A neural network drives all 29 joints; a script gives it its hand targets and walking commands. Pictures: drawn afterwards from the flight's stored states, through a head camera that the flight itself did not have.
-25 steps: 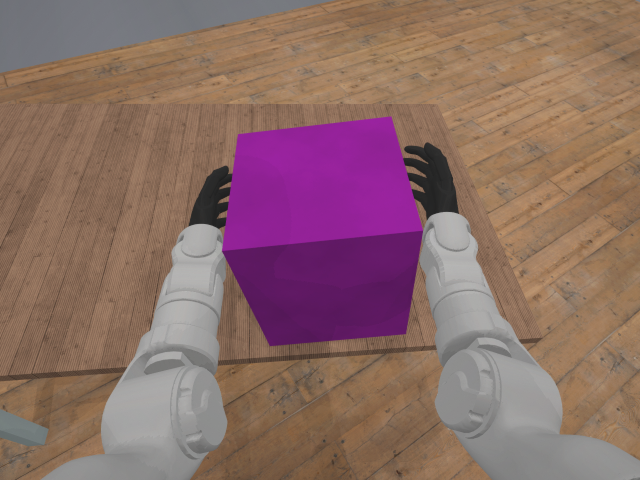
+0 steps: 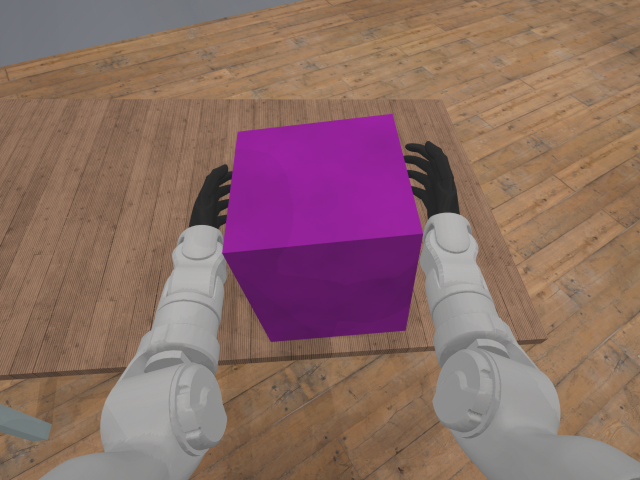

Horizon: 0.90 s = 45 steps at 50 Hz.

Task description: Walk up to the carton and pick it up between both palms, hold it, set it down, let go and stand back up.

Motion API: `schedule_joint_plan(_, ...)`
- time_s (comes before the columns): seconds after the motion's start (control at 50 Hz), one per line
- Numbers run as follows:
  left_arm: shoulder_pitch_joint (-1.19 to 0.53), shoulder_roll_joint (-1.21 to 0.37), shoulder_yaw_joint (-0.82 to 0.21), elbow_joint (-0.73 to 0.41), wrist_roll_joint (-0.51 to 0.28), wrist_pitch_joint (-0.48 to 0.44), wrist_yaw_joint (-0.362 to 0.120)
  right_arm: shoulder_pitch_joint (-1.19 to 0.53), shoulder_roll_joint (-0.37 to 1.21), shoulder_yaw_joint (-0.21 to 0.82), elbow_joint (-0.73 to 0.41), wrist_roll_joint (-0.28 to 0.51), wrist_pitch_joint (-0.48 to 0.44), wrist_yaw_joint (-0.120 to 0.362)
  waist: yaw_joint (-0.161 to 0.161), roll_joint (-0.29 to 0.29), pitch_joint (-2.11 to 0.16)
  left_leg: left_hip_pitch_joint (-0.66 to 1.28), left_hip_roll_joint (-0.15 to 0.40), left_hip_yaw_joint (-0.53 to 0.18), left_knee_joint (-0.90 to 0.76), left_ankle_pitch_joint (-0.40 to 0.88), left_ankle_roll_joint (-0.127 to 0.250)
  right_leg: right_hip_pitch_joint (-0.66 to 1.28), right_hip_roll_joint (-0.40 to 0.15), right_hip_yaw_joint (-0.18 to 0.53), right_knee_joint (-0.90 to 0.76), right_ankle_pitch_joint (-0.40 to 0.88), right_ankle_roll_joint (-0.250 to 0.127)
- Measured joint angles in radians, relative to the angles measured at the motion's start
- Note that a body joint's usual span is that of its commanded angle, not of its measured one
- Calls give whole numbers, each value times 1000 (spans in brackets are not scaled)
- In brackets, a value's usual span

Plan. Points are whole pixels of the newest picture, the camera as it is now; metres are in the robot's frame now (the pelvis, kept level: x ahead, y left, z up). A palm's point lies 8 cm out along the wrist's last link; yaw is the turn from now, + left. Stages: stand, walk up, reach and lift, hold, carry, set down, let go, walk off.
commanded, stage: set down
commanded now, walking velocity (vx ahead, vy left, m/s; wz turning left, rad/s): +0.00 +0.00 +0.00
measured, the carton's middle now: (326, 237) +0.42 -0.02 +0.01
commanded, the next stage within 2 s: none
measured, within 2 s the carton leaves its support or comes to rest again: rests again in 1.66 s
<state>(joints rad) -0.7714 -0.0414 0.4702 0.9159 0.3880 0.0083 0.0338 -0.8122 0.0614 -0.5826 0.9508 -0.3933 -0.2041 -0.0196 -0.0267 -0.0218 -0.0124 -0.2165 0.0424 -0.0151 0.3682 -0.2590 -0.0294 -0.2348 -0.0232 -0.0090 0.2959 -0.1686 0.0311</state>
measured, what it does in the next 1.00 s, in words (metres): stands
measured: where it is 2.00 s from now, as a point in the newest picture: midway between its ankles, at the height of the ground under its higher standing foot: outside the picture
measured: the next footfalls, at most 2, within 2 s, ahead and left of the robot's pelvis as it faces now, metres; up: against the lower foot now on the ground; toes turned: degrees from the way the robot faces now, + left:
none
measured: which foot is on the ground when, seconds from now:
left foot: down 0.00-1.00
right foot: down 0.00-1.00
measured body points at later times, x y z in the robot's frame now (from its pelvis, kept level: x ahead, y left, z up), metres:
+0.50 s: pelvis +0.00 +0.00 +0.00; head +0.05 +0.02 +0.45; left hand +0.43 +0.14 +0.05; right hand +0.43 -0.16 +0.09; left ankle -0.05 +0.13 -0.75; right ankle -0.02 -0.15 -0.75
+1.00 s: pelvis +0.00 +0.00 +0.00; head +0.05 +0.02 +0.45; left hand +0.42 +0.14 +0.05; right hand +0.43 -0.16 +0.09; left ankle -0.05 +0.13 -0.75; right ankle -0.02 -0.15 -0.75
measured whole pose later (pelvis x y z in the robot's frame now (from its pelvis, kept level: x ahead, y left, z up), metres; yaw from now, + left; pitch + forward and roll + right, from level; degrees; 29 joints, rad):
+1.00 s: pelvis +0.00 +0.00 +0.00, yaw +0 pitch +6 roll -1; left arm -0.78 -0.06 0.57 0.94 0.46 -0.04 0.00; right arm -0.81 0.09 -0.65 0.91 -0.47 -0.20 0.00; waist -0.03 -0.02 -0.01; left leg -0.22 0.04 -0.01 0.37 -0.26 -0.03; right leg -0.23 -0.02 -0.01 0.30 -0.17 0.03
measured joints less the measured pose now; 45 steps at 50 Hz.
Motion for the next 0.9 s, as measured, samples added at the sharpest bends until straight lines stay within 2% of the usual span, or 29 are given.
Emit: schedule_joint_plan(0.9, -11, -17, 84, 20, 68, -43, -26, 2, 29, -63, -32, -72, 2, 20, 0, 0, 2, 0, 0, 2, 0, 0, 0, 0, 0, 0, 0, 0, 1)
